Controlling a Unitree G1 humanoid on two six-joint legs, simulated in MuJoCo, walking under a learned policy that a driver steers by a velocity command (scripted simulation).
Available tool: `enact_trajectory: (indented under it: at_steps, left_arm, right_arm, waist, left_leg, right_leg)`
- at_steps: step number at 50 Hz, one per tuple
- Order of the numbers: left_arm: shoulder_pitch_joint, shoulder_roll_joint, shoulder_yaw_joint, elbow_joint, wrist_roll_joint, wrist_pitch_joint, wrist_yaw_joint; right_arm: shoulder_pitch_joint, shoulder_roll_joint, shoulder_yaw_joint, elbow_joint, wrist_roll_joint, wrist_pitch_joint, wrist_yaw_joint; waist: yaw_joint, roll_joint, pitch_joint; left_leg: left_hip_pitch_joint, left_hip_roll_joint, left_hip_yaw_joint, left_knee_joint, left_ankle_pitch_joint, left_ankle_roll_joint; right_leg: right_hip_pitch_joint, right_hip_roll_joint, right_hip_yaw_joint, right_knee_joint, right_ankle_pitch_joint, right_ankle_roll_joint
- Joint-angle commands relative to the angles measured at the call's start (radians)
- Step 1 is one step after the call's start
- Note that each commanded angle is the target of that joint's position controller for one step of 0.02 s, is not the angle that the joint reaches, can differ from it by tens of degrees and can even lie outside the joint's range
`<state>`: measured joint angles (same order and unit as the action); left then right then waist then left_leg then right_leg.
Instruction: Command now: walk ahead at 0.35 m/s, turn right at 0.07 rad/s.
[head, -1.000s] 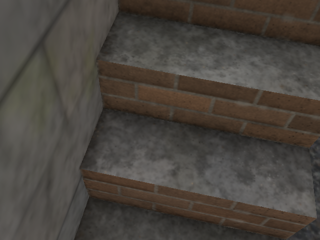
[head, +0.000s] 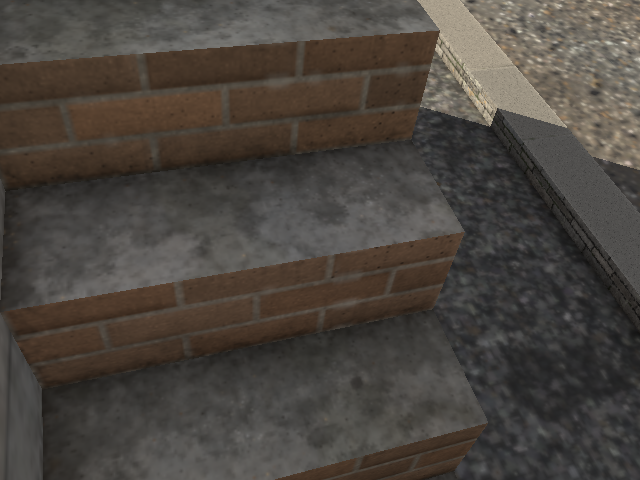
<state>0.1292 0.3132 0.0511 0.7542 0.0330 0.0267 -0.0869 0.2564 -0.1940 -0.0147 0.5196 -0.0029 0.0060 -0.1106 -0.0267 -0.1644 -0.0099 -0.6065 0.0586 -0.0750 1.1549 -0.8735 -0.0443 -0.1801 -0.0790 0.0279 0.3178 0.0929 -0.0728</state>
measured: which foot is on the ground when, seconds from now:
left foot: down 0.00-0.04, up 0.06-0.26, down 0.28-0.68, up 0.70-0.92, down 0.94-1.00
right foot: up 0.00-0.02, down 0.04-0.26, up 0.28-0.66, down 0.68-1.00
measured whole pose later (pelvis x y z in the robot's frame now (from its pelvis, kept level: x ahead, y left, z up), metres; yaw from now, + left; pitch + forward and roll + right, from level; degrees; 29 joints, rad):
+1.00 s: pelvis -0.20 -0.14 -0.32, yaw +25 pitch +1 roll +2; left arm 0.20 0.19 0.04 0.67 0.02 0.00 0.06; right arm 0.26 -0.17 -0.05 0.77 -0.02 0.03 -0.08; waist -0.01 -0.03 0.01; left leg -0.25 -0.05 0.02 0.60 -0.40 0.02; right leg -0.36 -0.08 -0.13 0.81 -0.41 -0.06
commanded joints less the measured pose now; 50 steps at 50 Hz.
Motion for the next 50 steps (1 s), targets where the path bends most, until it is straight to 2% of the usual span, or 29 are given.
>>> enact_trajectory:
  at_steps: [1,2,4,5,7,9,12,13,14,15,16,18,20,24,26,28,30,32,34,35,36,38,40,43,45,46,48,49,50]
  left_arm:
    - [0.009,-0.15,-0.057,0.018,-0.014,-0.017,0.006]
    - [-0.006,-0.151,-0.07,0.008,-0.001,-0.019,-0.002]
    - [0.067,0.07,-0.011,0.043,0.081,-0.021,-0.032]
    - [-0.07,0.299,0.07,0.043,0.036,-0.023,-0.013]
    - [-0.238,0.029,0.016,-0.012,0.041,-0.037,0.018]
    - [-0.282,-0.046,-0.043,-0.023,-0.007,-0.064,0.07]
    - [-0.116,0.005,-0.029,0.075,-0.031,-0.022,0.113]
    - [-0.07,-0.031,-0.028,0.085,-0.026,0.007,0.109]
    - [-0.108,-0.077,-0.033,0.058,-0.005,0.035,0.104]
    - [-0.124,-0.204,-0.067,0.039,-0.001,0.05,0.069]
    - [0.024,-0.201,-0.064,-0.033,-0.042,0.088,0.052]
    - [0.182,0.051,-0.001,0.041,0.036,0.081,0.069]
    - [0.091,0.097,0.018,0.005,0.06,0.103,0.075]
    - [0.132,0.024,0.027,0.058,0.019,0.086,0.053]
    - [0.209,-0.033,0.0,0.055,-0.002,0.09,0.049]
    - [0.218,-0.045,-0.021,0.018,0.006,0.101,0.078]
    - [0.206,-0.081,-0.029,0.045,0.009,0.099,0.082]
    - [0.246,-0.102,-0.035,0.076,0.0,0.084,0.084]
    - [0.115,-0.114,-0.066,0.024,0.056,0.009,0.077]
    - [0.051,-0.048,-0.061,0.022,0.059,-0.023,0.081]
    - [0.062,0.074,-0.039,-0.043,0.039,-0.085,0.09]
    - [-0.003,0.201,0.033,-0.125,-0.002,-0.147,0.13]
    - [-0.014,0.063,0.006,-0.186,-0.022,-0.173,0.169]
    - [0.238,0.029,0.006,-0.093,-0.011,-0.103,0.179]
    - [0.291,0.069,0.04,-0.079,0.019,-0.034,0.198]
    - [0.296,0.082,0.053,-0.082,0.01,-0.012,0.203]
    - [0.245,-0.006,0.04,-0.102,-0.008,0.005,0.174]
    - [0.125,-0.053,0.023,-0.155,-0.034,-0.03,0.135]
    - [0.152,-0.08,0.015,-0.117,-0.033,-0.048,0.101]
  right_arm:
    - [0.067,-0.039,-0.028,-0.015,0.056,0.017,0.007]
    - [0.022,0.02,-0.016,-0.036,0.081,0.024,0.012]
    - [0.07,0.082,0.013,-0.051,0.108,-0.003,0.007]
    - [0.142,0.041,0.018,-0.066,0.097,-0.017,-0.012]
    - [0.267,-0.208,-0.075,0.142,0.05,0.012,0.015]
    - [0.16,-0.152,-0.047,0.122,0.031,0.055,0.045]
    - [0.188,-0.018,0.009,0.182,0.018,0.078,0.044]
    - [0.242,0.027,0.019,0.239,0.037,0.07,0.039]
    - [0.226,0.128,0.056,0.269,0.019,0.058,0.028]
    - [0.185,0.148,0.088,0.284,-0.008,0.023,0.026]
    - [-0.017,0.03,0.051,0.18,0.003,0.028,0.0]
    - [0.004,-0.038,0.028,0.173,0.039,0.026,0.013]
    - [-0.033,-0.12,-0.016,0.166,0.023,0.026,-0.017]
    - [-0.079,0.004,-0.012,0.129,0.015,0.009,0.003]
    - [-0.123,-0.011,-0.02,0.108,-0.02,0.006,0.004]
    - [-0.047,0.013,-0.014,0.089,-0.054,0.019,-0.022]
    - [-0.051,0.011,-0.03,0.074,-0.036,0.051,-0.065]
    - [-0.063,0.014,-0.052,0.056,-0.047,0.083,-0.123]
    - [-0.055,0.07,-0.046,0.038,0.004,0.116,-0.105]
    - [-0.046,0.077,-0.05,0.004,0.04,0.122,-0.09]
    - [0.016,0.05,-0.052,-0.012,0.004,0.102,-0.083]
    - [-0.011,-0.063,-0.066,0.004,-0.055,0.069,-0.065]
    - [-0.198,-0.201,-0.099,0.029,-0.06,0.062,-0.01]
    - [-0.25,-0.073,-0.06,0.077,-0.035,0.087,0.045]
    - [-0.195,-0.073,-0.052,0.096,-0.02,0.066,0.057]
    - [-0.127,-0.082,-0.056,0.12,-0.024,0.048,0.062]
    - [-0.022,-0.054,-0.047,0.225,-0.04,0.009,0.051]
    - [0.017,-0.125,-0.066,0.174,-0.008,-0.03,0.02]
    - [-0.015,-0.053,-0.042,0.151,-0.012,-0.045,0.003]
  waist:
    - [-0.026,0.131,-0.008]
    - [-0.011,0.046,-0.013]
    - [-0.066,-0.086,-0.131]
    - [-0.113,-0.441,-0.238]
    - [-0.138,-0.171,-0.202]
    - [-0.17,-0.045,-0.115]
    - [-0.143,-0.037,0.04]
    - [-0.134,0.083,0.091]
    - [-0.113,0.264,0.081]
    - [-0.015,0.244,0.076]
    - [0.117,0.53,0.1]
    - [0.1,0.304,0.039]
    - [0.058,0.247,0.012]
    - [0.09,0.105,-0.028]
    - [0.113,0.25,-0.018]
    - [0.025,0.496,0.021]
    - [-0.025,0.393,-0.013]
    - [-0.024,0.161,0.028]
    - [-0.071,-0.023,0.031]
    - [-0.149,-0.023,0.021]
    - [-0.219,0.028,0.01]
    - [-0.144,0.075,-0.066]
    - [-0.02,0.197,-0.035]
    - [0.1,0.065,0.018]
    - [0.132,-0.077,0.043]
    - [0.118,-0.077,-0.025]
    - [0.079,0.175,-0.055]
    - [0.024,0.546,0.043]
    - [0.025,0.413,0.001]
  left_leg:
    - [0.061,-0.198,0.122,0.337,0.248,0.034]
    - [-0.094,-0.24,0.144,0.6,0.164,0.016]
    - [-0.527,-0.18,0.249,0.923,0.141,-0.046]
    - [-0.363,-0.038,0.13,0.774,0.223,-0.054]
    - [0.065,-0.132,0.206,0.709,0.584,-0.051]
    - [0.317,-0.059,0.125,0.111,0.638,-0.001]
    - [0.27,-0.08,0.189,-0.648,0.375,0.106]
    - [0.296,-0.019,0.116,-0.854,0.506,0.154]
    - [0.289,0.065,-0.018,-0.857,0.725,0.204]
    - [0.272,0.03,-0.018,-0.594,0.944,0.107]
    - [-0.064,0.068,-0.388,-0.66,0.685,0.193]
    - [0.125,0.096,-0.42,-0.656,0.515,0.247]
    - [0.078,0.128,-0.538,-0.562,0.421,0.266]
    - [-0.046,0.024,-0.364,-0.333,0.383,0.268]
    - [-0.036,-0.039,-0.267,-0.324,0.34,0.207]
    - [0.073,-0.092,-0.188,-0.314,0.468,0.153]
    - [0.086,-0.029,-0.309,-0.203,0.556,0.184]
    - [-0.131,-0.16,-0.173,0.165,0.338,0.141]
    - [0.021,-0.359,0.059,0.915,0.329,0.097]
    - [-0.108,-0.335,-0.004,1.054,0.317,0.066]
    - [-0.209,-0.22,-0.034,1.229,0.323,0.014]
    - [-0.366,-0.084,-0.052,1.112,0.508,-0.013]
    - [-0.226,0.002,-0.155,0.586,0.789,-0.001]
    - [-0.033,-0.112,0.069,-0.074,0.389,0.024]
    - [-0.045,-0.126,0.204,-0.598,0.136,0.048]
    - [0.039,-0.101,0.189,-0.797,0.265,0.068]
    - [0.348,-0.036,0.114,-1.015,0.714,0.104]
    - [0.372,0.149,-0.335,-0.773,1.148,0.302]
    - [0.353,0.249,-0.42,-0.759,1.221,0.396]
  right_leg:
    - [0.058,-0.058,-0.079,-0.403,0.366,-0.056]
    - [0.102,-0.096,-0.041,-0.306,0.374,-0.049]
    - [0.409,-0.13,-0.125,0.31,0.907,0.027]
    - [0.212,-0.254,-0.073,0.11,0.264,-0.085]
    - [-0.145,-0.072,-0.156,-0.085,-0.291,-0.029]
    - [-0.308,-0.072,-0.199,-0.079,-0.28,0.051]
    - [-0.013,-0.043,-0.088,0.119,-0.339,0.043]
    - [-0.012,0.037,-0.112,0.39,-0.468,0.054]
    - [-0.103,0.06,-0.057,0.871,-0.654,0.102]
    - [-0.331,0.111,0.097,1.255,-0.551,0.149]
    - [-0.285,0.143,0.207,1.263,-0.33,0.211]
    - [-0.415,0.206,0.124,1.232,-0.329,0.257]
    - [-0.429,0.153,0.14,1.279,-0.267,0.245]
    - [-0.326,0.187,0.029,1.167,-0.112,0.134]
    - [-0.259,0.155,0.007,0.806,-0.232,0.066]
    - [-0.276,0.14,-0.074,0.376,-0.448,-0.002]
    - [-0.207,0.037,-0.086,0.122,-0.115,-0.091]
    - [-0.056,-0.035,0.02,-0.124,0.12,-0.163]
    - [-0.327,0.03,-0.144,-0.121,0.325,-0.091]
    - [-0.267,0.0,-0.096,0.0,0.377,-0.048]
    - [-0.252,-0.196,0.069,0.096,0.562,-0.066]
    - [-0.035,-0.372,0.195,0.002,0.346,-0.228]
    - [-0.045,-0.348,0.29,-0.014,-0.157,-0.219]
    - [0.026,-0.159,0.111,0.025,-0.49,-0.053]
    - [0.267,-0.132,0.066,0.104,-0.221,-0.068]
    - [0.354,-0.103,0.01,0.218,-0.099,-0.067]
    - [0.097,0.028,-0.193,0.617,-0.512,-0.037]
    - [-0.277,0.016,-0.117,0.577,-0.51,-0.001]
    - [-0.297,-0.019,-0.006,0.735,-0.464,0.014]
